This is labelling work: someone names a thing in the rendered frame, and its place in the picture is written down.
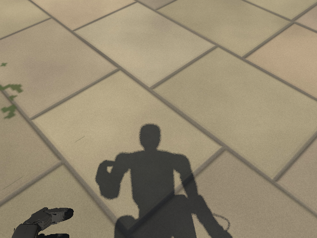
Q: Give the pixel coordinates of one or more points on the robot left hand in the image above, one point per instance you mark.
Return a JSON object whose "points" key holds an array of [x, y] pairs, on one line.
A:
{"points": [[41, 220]]}

